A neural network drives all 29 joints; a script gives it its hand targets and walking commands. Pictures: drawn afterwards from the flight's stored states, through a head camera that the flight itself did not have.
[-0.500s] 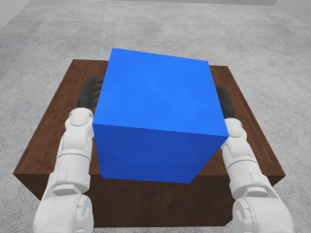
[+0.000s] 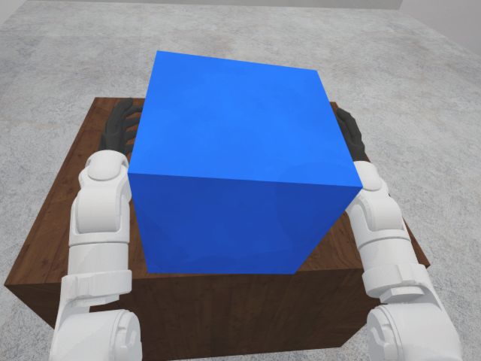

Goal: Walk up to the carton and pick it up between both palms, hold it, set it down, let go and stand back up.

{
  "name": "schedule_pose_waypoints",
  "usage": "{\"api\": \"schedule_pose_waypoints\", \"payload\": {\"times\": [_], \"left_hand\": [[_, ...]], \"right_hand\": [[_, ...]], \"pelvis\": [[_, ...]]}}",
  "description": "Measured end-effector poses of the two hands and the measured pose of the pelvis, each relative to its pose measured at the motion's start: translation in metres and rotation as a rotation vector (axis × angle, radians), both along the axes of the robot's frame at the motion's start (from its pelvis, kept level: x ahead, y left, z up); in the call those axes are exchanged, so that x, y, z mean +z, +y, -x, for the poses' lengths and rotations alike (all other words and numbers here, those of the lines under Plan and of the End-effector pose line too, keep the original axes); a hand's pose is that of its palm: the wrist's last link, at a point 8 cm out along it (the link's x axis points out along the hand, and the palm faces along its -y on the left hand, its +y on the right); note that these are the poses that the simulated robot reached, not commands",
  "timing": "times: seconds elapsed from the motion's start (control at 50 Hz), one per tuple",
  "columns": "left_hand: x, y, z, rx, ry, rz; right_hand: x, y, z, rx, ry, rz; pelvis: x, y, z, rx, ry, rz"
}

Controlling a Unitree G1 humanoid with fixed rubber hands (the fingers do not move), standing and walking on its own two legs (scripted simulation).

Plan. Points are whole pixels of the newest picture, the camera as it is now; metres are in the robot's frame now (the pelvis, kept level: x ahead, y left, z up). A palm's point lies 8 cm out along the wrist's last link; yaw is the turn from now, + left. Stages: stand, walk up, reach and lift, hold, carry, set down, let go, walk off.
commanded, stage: reach and lift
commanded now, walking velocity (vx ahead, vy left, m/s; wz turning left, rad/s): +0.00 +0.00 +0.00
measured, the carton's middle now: (231, 172) +0.40 -0.01 +0.12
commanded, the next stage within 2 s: hold in 1.74 s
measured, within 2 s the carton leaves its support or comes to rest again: neither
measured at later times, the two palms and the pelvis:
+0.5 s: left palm (111, 130) +0.37 +0.16 +0.23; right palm (371, 133) +0.36 -0.21 +0.23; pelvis -0.01 +0.00 +0.00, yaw -1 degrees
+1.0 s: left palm (105, 113) +0.37 +0.16 +0.26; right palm (380, 115) +0.35 -0.20 +0.26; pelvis -0.02 +0.00 +0.00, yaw -1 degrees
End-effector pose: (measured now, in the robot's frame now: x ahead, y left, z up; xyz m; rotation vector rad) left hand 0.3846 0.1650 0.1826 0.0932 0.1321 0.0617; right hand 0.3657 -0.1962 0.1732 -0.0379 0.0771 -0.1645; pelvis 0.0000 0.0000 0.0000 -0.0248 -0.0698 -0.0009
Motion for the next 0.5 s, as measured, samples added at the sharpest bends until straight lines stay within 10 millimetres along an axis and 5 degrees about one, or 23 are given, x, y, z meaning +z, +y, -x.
{"api": "schedule_pose_waypoints", "payload": {"times": [0.5], "left_hand": [[0.047,-0.009,0.014,0.004,-0.017,0.047]], "right_hand": [[0.058,-0.009,0.010,-0.002,-0.021,-0.057]], "pelvis": [[0.000,-0.001,0.010,-0.010,-0.015,-0.004]]}}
